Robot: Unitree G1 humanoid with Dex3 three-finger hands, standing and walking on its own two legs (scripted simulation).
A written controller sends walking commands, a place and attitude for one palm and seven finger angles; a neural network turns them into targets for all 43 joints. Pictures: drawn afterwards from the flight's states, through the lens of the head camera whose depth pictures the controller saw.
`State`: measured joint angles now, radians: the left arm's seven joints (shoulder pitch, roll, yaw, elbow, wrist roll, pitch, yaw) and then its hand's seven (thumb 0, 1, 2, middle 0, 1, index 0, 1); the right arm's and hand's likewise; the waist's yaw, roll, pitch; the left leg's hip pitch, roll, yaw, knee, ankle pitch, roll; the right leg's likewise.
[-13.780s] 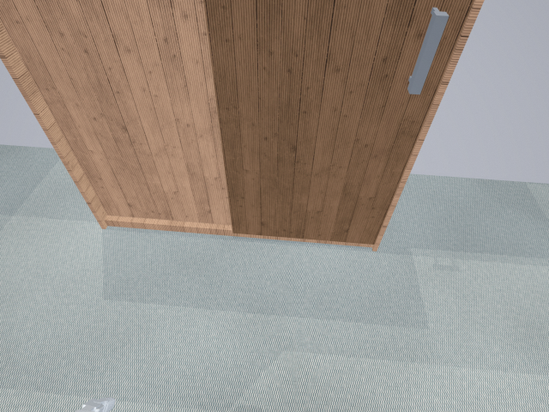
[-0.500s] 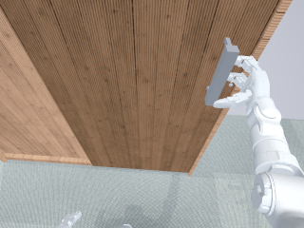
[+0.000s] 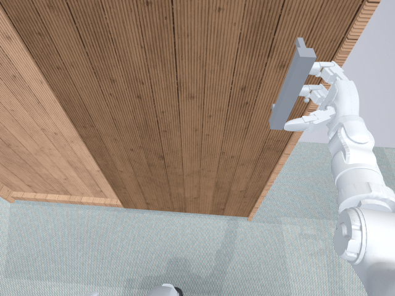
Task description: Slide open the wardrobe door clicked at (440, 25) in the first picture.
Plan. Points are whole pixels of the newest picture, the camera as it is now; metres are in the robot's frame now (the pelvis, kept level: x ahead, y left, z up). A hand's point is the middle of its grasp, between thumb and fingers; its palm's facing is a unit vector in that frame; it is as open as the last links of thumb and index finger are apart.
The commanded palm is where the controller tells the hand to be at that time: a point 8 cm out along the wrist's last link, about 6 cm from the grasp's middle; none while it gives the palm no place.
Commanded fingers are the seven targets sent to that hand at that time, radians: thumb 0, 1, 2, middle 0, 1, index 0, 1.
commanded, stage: slide the fingers in behind the handle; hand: right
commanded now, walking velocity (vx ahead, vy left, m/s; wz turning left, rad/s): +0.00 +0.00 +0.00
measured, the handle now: (286, 87) +0.52 -0.10 +0.14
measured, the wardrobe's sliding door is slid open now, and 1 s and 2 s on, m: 0.00 0.00 0.00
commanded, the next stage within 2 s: grip the handle and tug to test in 1.66 s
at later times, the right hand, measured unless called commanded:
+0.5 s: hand (296, 102) +0.47 -0.11 +0.15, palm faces -0.10 +0.99 +0.00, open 14.0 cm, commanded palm +0.45 -0.17 +0.15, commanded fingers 0.00 0.50 -0.30 0.30 1.20 0.30 1.20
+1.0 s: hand (283, 102) +0.47 -0.09 +0.15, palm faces -0.10 +1.00 -0.01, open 14.0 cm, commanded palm +0.44 -0.15 +0.15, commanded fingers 0.00 0.50 -0.30 0.30 1.20 0.30 1.20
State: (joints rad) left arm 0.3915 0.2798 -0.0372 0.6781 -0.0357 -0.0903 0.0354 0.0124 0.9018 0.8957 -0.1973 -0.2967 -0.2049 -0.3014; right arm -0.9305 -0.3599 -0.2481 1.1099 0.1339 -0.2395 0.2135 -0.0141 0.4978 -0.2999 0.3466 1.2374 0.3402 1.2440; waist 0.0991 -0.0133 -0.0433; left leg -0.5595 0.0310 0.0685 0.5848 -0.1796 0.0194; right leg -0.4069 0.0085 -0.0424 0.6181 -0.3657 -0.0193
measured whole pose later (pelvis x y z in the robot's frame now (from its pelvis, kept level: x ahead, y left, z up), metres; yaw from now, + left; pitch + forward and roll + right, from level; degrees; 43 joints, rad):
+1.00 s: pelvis +0.01 +0.00 +0.00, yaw +1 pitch +7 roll +0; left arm 0.33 0.25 -0.03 0.64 -0.03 -0.05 0.02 0.01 0.90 0.90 -0.20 -0.30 -0.20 -0.30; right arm -0.79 -0.21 -0.18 0.88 0.12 -0.16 0.10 -0.01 0.50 -0.30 0.30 1.20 0.30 1.20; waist 0.07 -0.03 -0.05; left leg -0.50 0.02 0.06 0.57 -0.19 0.02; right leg -0.32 0.00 -0.05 0.57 -0.37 -0.02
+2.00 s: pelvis +0.00 +0.00 +0.00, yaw +1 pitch +7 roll -1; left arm 0.35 0.26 -0.03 0.67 -0.03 -0.08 0.02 0.01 0.90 0.90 -0.20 -0.30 -0.20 -0.30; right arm -0.87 -0.22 -0.17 0.99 0.12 -0.21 0.09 -0.01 0.29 -0.39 0.32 1.23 0.31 1.23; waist 0.08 -0.02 -0.05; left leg -0.52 0.03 0.06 0.57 -0.18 0.02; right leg -0.35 0.01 -0.05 0.58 -0.36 -0.02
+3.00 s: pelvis +0.00 +0.00 +0.00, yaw +1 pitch +7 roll -1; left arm 0.37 0.26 -0.03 0.66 -0.03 -0.08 0.02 0.01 0.90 0.90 -0.20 -0.30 -0.20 -0.30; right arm -0.83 -0.21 -0.18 0.95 0.13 -0.20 0.08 0.00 -0.62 -0.81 0.39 1.40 0.36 1.40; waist 0.08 -0.03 -0.05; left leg -0.52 0.03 0.05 0.57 -0.18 0.02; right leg -0.35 0.01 -0.06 0.57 -0.35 -0.02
